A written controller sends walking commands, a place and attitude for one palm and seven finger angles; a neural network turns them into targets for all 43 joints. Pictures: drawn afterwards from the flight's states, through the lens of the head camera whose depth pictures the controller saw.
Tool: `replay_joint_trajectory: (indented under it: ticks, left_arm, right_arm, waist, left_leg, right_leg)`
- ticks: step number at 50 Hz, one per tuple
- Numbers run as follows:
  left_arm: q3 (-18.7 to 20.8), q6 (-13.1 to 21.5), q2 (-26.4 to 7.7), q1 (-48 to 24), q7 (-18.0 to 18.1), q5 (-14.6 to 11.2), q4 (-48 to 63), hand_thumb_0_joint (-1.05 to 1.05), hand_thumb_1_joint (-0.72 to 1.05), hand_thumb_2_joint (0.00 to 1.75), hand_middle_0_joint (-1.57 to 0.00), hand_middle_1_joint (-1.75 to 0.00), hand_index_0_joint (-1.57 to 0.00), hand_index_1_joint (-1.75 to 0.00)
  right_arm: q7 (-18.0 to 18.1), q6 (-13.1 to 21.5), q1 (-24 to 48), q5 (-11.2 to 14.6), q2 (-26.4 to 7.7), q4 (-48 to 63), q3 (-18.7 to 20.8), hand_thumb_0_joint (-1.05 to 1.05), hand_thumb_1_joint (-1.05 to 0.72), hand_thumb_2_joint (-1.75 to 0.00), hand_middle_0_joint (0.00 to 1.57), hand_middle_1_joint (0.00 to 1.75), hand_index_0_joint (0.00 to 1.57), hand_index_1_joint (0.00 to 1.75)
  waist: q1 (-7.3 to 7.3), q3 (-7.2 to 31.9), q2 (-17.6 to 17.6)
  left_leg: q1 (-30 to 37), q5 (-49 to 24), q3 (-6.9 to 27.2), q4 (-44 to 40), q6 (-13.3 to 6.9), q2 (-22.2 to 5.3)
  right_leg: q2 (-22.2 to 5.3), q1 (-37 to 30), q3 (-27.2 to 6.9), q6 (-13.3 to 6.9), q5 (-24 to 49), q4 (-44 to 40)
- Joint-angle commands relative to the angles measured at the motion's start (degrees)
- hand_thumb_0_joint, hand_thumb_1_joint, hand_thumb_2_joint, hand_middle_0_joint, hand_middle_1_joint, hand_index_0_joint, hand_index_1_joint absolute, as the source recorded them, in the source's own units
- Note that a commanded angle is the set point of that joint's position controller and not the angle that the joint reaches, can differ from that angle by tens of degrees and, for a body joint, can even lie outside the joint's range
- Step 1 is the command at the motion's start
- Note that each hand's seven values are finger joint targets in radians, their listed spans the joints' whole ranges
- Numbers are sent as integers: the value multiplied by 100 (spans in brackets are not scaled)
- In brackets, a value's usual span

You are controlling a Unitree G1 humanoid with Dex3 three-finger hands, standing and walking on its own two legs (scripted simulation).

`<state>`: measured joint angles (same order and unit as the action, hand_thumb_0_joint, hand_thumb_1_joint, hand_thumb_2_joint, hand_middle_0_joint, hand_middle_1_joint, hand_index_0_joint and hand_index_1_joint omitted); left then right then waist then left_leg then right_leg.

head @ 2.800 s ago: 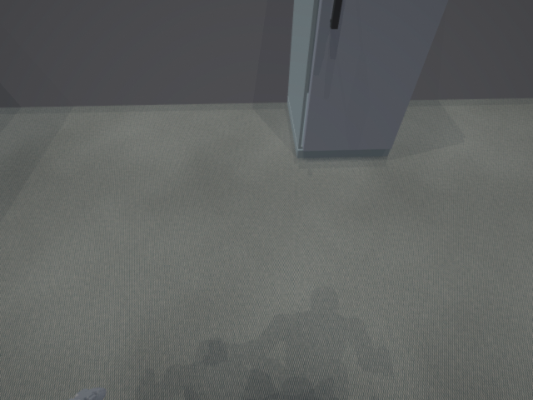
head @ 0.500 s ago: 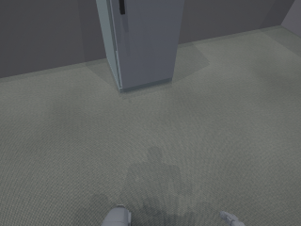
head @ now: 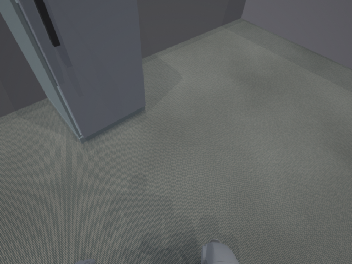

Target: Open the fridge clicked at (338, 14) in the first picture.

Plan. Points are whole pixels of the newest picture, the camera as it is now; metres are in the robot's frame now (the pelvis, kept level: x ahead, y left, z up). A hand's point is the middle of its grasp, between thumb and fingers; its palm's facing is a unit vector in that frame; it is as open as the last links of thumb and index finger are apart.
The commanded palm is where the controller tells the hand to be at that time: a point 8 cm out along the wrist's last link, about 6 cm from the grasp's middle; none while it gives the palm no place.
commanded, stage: walk to a spot facing it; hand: left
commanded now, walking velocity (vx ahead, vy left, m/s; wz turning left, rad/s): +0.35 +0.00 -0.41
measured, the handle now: out of the picture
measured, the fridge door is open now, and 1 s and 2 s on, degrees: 0 0 0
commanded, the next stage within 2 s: turn to face it in 0.82 s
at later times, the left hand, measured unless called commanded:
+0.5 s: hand (125, 205) +0.30 +0.15 -0.17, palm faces -0.11 -0.96 -0.24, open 7.2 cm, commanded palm none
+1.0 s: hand (150, 137) +0.56 +0.10 -0.17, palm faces -0.32 -0.93 -0.19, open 7.4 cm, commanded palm none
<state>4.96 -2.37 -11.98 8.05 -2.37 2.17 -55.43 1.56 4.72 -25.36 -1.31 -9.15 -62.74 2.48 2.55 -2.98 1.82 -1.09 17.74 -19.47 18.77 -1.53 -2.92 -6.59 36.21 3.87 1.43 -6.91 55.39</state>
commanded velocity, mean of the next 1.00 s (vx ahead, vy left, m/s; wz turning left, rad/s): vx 0.26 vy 0.00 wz -0.26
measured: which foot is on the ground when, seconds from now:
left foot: down 0.00-0.20, up 0.22-0.60, down 0.62-1.00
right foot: up 0.00-0.16, down 0.18-0.64, up 0.66-1.00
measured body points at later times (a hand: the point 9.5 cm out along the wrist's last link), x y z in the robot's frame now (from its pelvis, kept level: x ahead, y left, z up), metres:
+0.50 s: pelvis +0.24 -0.04 -0.01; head +0.25 -0.05 +0.44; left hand +0.31 +0.20 -0.15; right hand +0.27 -0.30 -0.15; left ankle +0.34 +0.09 -0.70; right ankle +0.18 -0.12 -0.74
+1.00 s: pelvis +0.43 -0.05 +0.00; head +0.46 -0.06 +0.44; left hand +0.58 +0.15 -0.16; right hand +0.34 -0.27 -0.16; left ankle +0.42 +0.07 -0.74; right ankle +0.48 -0.21 -0.70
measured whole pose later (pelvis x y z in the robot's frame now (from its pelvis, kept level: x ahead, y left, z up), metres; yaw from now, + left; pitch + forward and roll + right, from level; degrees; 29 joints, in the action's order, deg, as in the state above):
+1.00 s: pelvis +0.43 -0.05 +0.00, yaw -21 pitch -1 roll +0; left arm 4.9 -1.7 -10.5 10.7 -1.2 1.5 -56.4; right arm 1.1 2.7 -17.9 -1.7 -9.8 -60.2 3.2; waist 1.3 -4.6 0.7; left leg -5.0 18.1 -19.2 25.4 1.4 -7.3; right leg -6.2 30.5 6.2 1.7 -12.1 46.0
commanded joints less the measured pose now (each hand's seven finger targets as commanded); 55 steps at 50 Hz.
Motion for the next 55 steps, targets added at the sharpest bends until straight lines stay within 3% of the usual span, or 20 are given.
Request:
replay_joint_trajectory:
  ticks: [1, 5, 8, 10, 11, 13, 16, 22, 27, 30, 31, 32, 35, 39, 48, 51, 52, 53, 54, 55]
  left_arm:
    - [-120, 213, 74, -986, -59, -17, 577, 0, 90, 90, -20, -30, -20, -30]
    - [-135, 314, 3, -872, -12, -32, 540, 0, 90, 90, -20, -30, -20, -30]
    - [24, 477, -443, 1011, 63, 6, -59, 0, 90, 90, -20, -30, -20, -30]
    - [239, 545, -1542, 2145, 220, -142, -360, 0, 90, 90, -20, -30, -20, -30]
    - [241, 539, -1520, 1905, 264, -191, -271, 0, 90, 90, -20, -30, -20, -30]
    - [83, 557, -922, 1079, 295, -182, -153, 0, 90, 90, -20, -30, -20, -30]
    - [-21, 671, -548, 613, 327, -96, -139, 0, 90, 90, -20, -30, -20, -30]
    - [-61, 715, -482, 834, 277, -84, -224, 0, 90, 90, -20, -30, -20, -30]
    - [-37, 670, -764, 1149, 274, -88, -334, 0, 90, 90, -20, -30, -20, -30]
    - [-20, 634, -779, 1041, 269, -122, -347, 0, 90, 90, -20, -30, -20, -30]
    - [-35, 613, -517, 1212, 229, -180, -243, 0, 90, 90, -20, -30, -20, -30]
    - [-98, 648, -314, 1291, 175, -209, -123, 0, 90, 90, -20, -30, -20, -30]
    - [-34, 570, -448, 598, 111, -115, -87, 0, 90, 90, -20, -30, -20, -30]
    - [4, 234, -57, 1101, 65, -52, -163, 0, 90, 90, -20, -30, -20, -30]
    - [-47, 210, 147, 247, 96, -54, 259, 0, 90, 90, -20, -30, -20, -30]
    - [-108, 378, 41, 906, 205, -25, -58, 0, 90, 90, -20, -30, -20, -30]
    - [-85, 466, -259, 1279, 263, -22, -234, 0, 90, 90, -20, -30, -20, -30]
    - [-16, 555, -766, 1582, 338, -9, -384, 0, 90, 90, -20, -30, -20, -30]
    - [2, 544, -1088, 1789, 327, -94, -431, 0, 90, 90, -20, -30, -20, -30]
    - [18, 531, -1074, 1490, 362, -118, -364, 0, 90, 90, -20, -30, -20, -30]
  right_arm:
    - [6, 61, -695, -38, -651, 23, 63, 0, -90, -90, 20, 30, 20, 30]
    - [-3, 1, -777, -55, -764, -58, 85, 0, -90, -90, 20, 30, 20, 30]
    - [-49, -25, -398, 44, -976, 97, 121, 0, -90, -90, 20, 30, 20, 30]
    - [-53, 5, -236, 149, -378, 507, 27, 0, -90, -90, 20, 30, 20, 30]
    - [-44, 13, 161, 115, -583, 564, 80, 0, -90, -90, 20, 30, 20, 30]
    - [-49, -90, 493, 43, -451, 552, 119, 0, -90, -90, 20, 30, 20, 30]
    - [-91, -275, -28, -31, -174, 344, 99, 0, -90, -90, 20, 30, 20, 30]
    - [-262, -273, 963, -39, -197, 724, 99, 0, -90, -90, 20, 30, 20, 30]
    - [-339, -159, 1765, -18, -429, 1035, 79, 0, -90, -90, 20, 30, 20, 30]
    - [-236, -78, 735, -52, -812, 721, 171, 0, -90, -90, 20, 30, 20, 30]
    - [-161, -29, -108, -140, -1378, 536, 299, 0, -90, -90, 20, 30, 20, 30]
    - [-140, -65, -622, -134, -1895, 449, 365, 0, -90, -90, 20, 30, 20, 30]
    - [-60, -31, 458, -40, -1109, 678, 156, 0, -90, -90, 20, 30, 20, 30]
    - [-23, 18, 856, 0, -751, 707, 90, 0, -90, -90, 20, 30, 20, 30]
    - [-37, -131, 534, -36, -839, 477, 207, 0, -90, -90, 20, 30, 20, 30]
    - [-57, -203, 509, -18, -757, 344, 152, 0, -90, -90, 20, 30, 20, 30]
    - [-84, -192, 440, 21, -565, 278, 103, 0, -90, -90, 20, 30, 20, 30]
    - [-113, -190, 198, 71, -209, 291, 22, 0, -90, -90, 20, 30, 20, 30]
    - [-79, -287, 177, 111, -213, 372, 20, 0, -90, -90, 20, 30, 20, 30]
    - [-27, -427, 303, 137, -213, 433, 22, 0, -90, -90, 20, 30, 20, 30]
  waist:
    - [203, -488, -802]
    - [64, -270, -990]
    - [-858, 892, -948]
    - [-1013, 1925, 611]
    - [-1058, 1879, 371]
    - [-571, 587, -137]
    - [-12, 308, 2]
    - [-139, -103, 632]
    - [-370, -228, 391]
    - [188, 181, -182]
    - [461, 882, -1164]
    - [486, 1264, -2273]
    - [153, 141, -831]
    - [-328, -35, -934]
    - [-86, -78, -1102]
    - [-384, 377, -769]
    - [-581, 657, -320]
    - [-631, 1244, 734]
    - [-640, 1379, 888]
    - [-591, 1396, 1244]
  left_leg:
    - [453, -2549, 752, -662, -472, -1727]
    - [803, -4584, 357, 134, -377, -1784]
    - [-234, -5193, -27, 2668, 24, -1510]
    - [-3629, 1680, 676, 6324, 474, -188]
    - [-3586, 1183, 1647, 6401, 341, -473]
    - [-3686, 399, 1777, 6079, 370, -829]
    - [-2952, 142, 1639, 5045, 433, -897]
    - [-3019, -622, 1444, 3174, 481, -738]
    - [-2455, -626, 1243, 1949, 321, -423]
    - [-548, -768, 1172, 987, 212, -173]
    - [792, -764, 2526, 601, -166, -1269]
    - [1461, -994, 4124, -111, -711, -2590]
    - [-91, -601, 3201, -504, -607, -2383]
    - [-1178, -943, 1488, -697, -311, -1810]
    - [-657, -2823, 544, -7, -455, -1720]
    - [-853, -2781, 637, 940, -177, -1399]
    - [-1185, -2099, 623, 1542, 62, -1136]
    - [-2137, -243, 523, 2541, 305, -622]
    - [-2190, 1860, 1018, 3403, 378, -292]
    - [-2245, 2165, 1440, 3977, 389, -322]
  right_leg:
    - [73, 468, 253, -134, -203, -982]
    - [509, -353, 632, -477, -845, -1747]
    - [803, -3372, 745, -807, -122, -2552]
    - [-2000, -6004, -3361, -2008, 2459, -2994]
    - [-1834, -5293, -2805, -1845, 2593, -3242]
    - [-1383, -3750, -1946, -1551, 1861, -3594]
    - [-880, -2393, -956, -1256, 1326, -3932]
    - [-517, -2219, -829, -1197, 354, -4209]
    - [-660, -2675, -1066, -1082, 392, -3994]
    - [-253, -2304, -728, -817, 1342, -2357]
    - [317, -1421, -286, -505, 427, -766]
    - [877, -403, 49, -334, -2480, 993]
    - [94, 185, -473, -312, -1609, 2019]
    - [-45, -426, -285, -100, -895, 1599]
    - [124, -900, 303, 21, -512, -1273]
    - [406, -2415, 545, -58, 315, -2506]
    - [72, -3226, 254, -71, 1160, -2858]
    - [-1183, -4344, -941, -427, 2887, -2796]
    - [-1908, -4212, -1252, -960, 4086, -2998]
    - [-2028, -3792, -1360, -1173, 3824, -3286]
